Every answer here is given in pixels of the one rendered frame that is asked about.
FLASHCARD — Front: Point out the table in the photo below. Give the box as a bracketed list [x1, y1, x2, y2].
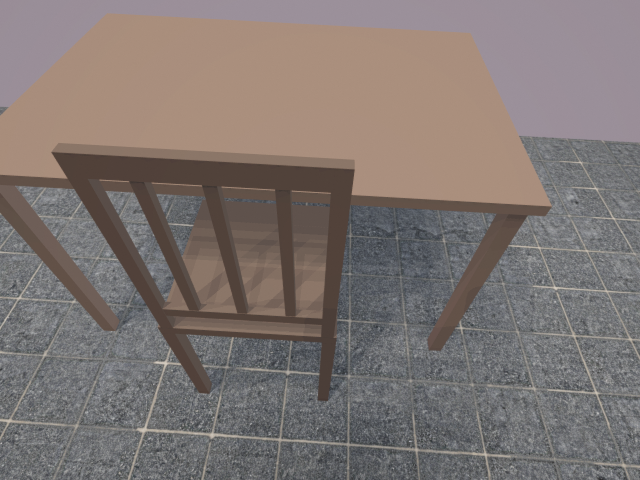
[0, 13, 552, 351]

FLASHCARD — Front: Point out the chair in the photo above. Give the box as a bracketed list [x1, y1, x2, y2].
[51, 143, 355, 401]

